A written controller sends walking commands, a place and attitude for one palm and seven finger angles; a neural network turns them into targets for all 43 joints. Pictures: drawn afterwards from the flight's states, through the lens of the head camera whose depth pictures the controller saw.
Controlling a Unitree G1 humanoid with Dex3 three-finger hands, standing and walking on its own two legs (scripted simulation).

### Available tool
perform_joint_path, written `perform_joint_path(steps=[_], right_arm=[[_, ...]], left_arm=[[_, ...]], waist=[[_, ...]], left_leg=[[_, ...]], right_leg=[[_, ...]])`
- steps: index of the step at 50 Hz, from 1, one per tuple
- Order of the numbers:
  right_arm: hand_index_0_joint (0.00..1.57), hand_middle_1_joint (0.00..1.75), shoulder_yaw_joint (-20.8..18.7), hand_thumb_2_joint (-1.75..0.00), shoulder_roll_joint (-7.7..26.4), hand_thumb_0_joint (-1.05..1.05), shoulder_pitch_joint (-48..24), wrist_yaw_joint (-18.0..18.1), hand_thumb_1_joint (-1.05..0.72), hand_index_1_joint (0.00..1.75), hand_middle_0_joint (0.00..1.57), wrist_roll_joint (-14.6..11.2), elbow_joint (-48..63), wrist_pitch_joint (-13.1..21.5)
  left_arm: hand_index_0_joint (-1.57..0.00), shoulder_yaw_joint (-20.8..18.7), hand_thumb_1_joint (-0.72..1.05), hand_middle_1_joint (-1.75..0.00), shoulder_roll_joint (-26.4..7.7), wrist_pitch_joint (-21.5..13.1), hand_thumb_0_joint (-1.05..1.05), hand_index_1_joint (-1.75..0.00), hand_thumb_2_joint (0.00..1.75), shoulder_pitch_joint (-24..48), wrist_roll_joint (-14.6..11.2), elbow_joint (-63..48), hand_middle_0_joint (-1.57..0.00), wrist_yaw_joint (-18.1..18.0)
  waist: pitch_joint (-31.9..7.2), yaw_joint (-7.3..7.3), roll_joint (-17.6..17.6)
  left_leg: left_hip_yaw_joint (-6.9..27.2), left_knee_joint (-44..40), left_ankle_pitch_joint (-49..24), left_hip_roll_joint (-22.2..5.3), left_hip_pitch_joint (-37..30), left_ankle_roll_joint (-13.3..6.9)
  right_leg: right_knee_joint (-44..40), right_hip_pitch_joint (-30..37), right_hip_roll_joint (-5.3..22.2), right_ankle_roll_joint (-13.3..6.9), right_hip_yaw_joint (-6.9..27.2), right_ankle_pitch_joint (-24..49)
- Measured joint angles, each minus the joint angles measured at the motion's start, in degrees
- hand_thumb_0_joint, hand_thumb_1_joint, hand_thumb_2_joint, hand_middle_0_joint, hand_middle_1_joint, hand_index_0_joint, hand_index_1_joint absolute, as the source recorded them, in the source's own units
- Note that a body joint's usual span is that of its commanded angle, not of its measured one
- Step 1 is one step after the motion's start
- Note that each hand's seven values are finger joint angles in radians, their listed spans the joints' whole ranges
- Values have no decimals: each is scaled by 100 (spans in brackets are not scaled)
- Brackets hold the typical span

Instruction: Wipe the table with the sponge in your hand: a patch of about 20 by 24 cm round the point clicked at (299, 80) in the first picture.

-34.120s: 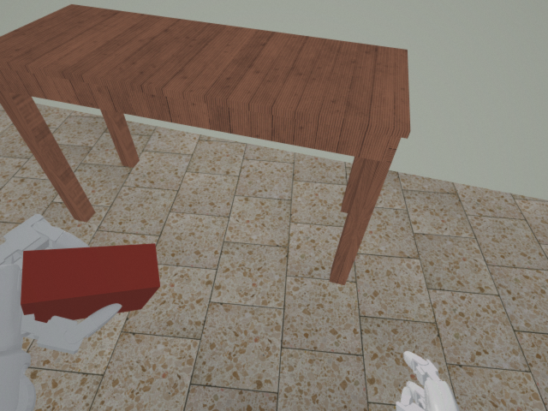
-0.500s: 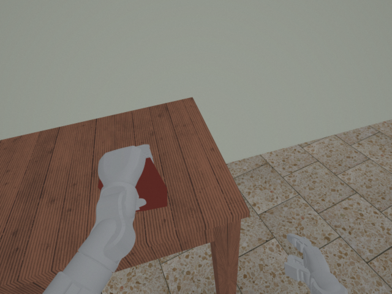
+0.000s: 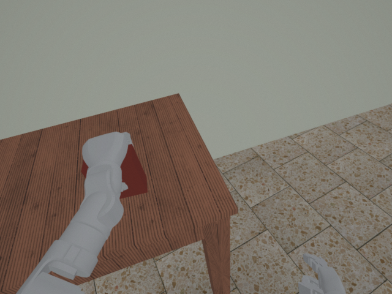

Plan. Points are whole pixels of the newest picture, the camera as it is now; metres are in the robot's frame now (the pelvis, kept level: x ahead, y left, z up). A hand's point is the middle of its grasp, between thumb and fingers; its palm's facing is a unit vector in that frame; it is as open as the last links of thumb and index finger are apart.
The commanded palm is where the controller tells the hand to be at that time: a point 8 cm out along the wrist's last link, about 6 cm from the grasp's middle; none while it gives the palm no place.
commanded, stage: wipe forward along the third lane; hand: left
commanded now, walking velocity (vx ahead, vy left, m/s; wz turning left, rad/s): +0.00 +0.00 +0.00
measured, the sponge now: (120, 180) +0.35 +0.22 +0.05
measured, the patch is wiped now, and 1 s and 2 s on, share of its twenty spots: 0.85 0.95 0.95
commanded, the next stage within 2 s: wipe back along the third lane in 0.90 s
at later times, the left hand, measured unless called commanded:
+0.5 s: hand (113, 149) +0.40 +0.24 +0.10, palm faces -0.02 -0.04 -1.00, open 9.5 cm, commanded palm +0.38 +0.24 +0.13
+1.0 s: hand (113, 135) +0.45 +0.26 +0.10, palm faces -0.06 -0.01 -1.00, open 9.5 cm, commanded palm +0.43 +0.26 +0.13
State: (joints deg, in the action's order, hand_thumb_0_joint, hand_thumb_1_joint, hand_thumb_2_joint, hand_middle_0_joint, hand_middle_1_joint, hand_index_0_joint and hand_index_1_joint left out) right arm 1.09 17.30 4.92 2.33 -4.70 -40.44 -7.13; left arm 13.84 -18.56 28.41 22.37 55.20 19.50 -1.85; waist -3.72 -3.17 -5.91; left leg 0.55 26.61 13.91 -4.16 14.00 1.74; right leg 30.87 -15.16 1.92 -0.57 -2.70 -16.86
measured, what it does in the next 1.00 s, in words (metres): stands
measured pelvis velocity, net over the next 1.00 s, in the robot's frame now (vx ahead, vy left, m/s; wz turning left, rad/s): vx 0.01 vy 0.03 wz -0.01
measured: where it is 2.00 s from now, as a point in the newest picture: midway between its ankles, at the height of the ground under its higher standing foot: outside the picture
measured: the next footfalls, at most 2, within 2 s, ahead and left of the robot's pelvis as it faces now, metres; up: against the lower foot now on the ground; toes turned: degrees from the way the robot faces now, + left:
none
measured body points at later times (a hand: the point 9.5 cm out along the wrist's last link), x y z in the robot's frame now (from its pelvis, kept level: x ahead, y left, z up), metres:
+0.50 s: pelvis +0.01 +0.01 +0.00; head +0.01 -0.03 +0.45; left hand +0.40 +0.24 +0.15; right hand +0.17 -0.24 -0.13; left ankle +0.00 +0.18 -0.74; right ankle -0.01 -0.11 -0.74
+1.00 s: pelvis +0.01 +0.03 +0.00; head +0.04 +0.01 +0.45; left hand +0.45 +0.26 +0.15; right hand +0.12 -0.23 -0.14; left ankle +0.00 +0.18 -0.74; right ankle -0.01 -0.11 -0.74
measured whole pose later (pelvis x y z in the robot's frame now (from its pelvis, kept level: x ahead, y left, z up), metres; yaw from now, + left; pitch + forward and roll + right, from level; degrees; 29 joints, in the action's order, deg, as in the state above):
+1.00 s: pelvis +0.01 +0.03 +0.00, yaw +0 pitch +8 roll +0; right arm -0.3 15.9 11.2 2.0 -3.8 -43.8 -7.5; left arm 9.2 -21.7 18.4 46.5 57.4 52.0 -5.5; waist -5.4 0.5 -3.6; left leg -0.1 28.6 14.9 -2.8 21.8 2.1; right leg 28.7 -21.2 3.2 1.7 -1.8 -15.5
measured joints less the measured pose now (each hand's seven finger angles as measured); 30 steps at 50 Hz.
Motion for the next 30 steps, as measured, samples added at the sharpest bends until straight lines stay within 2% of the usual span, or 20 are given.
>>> perform_joint_path(steps=[17,30], right_arm=[[20,30,-33,-89,-51,1,197,68,-91,30,20,13,-88,28],[20,30,-70,-89,-48,1,326,66,-91,30,20,19,-126,-2]], left_arm=[[-84,-201,-52,-141,-112,-451,-2,-136,113,815,9,1126,-79,-100],[-83,-290,-51,-142,-203,-671,-1,-136,113,1439,74,1921,-79,-157]], waist=[[-76,89,62],[-80,187,143]], left_leg=[[34,92,31,19,280,30],[16,122,39,62,451,85]], right_leg=[[-6,-223,16,34,-16,7],[-101,-338,61,110,10,68]])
